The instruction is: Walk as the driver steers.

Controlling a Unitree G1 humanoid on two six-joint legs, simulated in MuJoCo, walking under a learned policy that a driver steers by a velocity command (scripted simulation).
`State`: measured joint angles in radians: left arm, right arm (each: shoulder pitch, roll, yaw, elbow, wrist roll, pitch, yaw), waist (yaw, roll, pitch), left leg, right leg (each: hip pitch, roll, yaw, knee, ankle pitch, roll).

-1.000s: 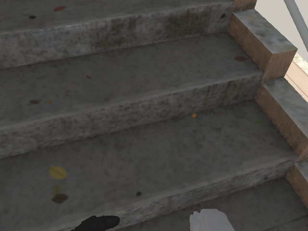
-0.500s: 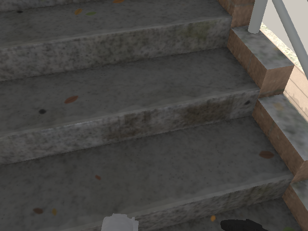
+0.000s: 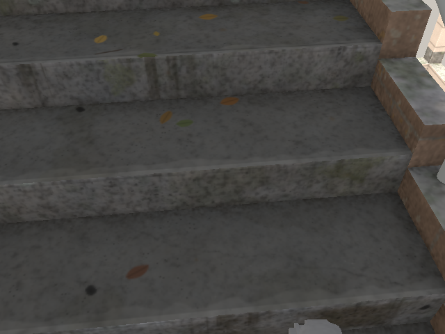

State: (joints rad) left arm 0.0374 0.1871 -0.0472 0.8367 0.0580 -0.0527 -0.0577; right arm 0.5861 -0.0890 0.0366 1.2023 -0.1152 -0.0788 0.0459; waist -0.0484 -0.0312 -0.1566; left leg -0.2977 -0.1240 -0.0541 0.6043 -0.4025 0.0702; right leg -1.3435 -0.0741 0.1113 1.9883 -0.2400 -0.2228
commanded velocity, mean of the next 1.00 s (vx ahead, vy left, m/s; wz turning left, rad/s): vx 0.50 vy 0.00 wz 0.52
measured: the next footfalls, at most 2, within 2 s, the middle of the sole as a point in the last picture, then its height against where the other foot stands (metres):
right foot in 0.14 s outside the picture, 0.15 m higher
left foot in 0.78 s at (126, 294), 0.15 m higher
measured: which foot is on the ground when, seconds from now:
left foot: down 0.00-0.16, up 0.18-0.76, down 0.78-1.00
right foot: up 0.00-0.12, down 0.14-0.84, up 0.86-1.00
